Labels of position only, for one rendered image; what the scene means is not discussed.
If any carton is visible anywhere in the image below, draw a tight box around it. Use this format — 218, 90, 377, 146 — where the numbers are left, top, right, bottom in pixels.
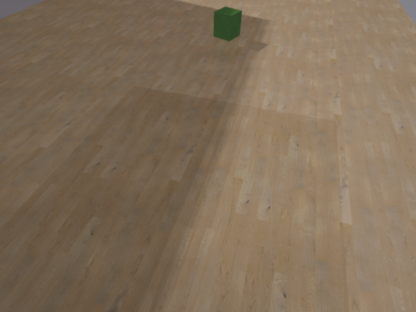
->
214, 6, 242, 41

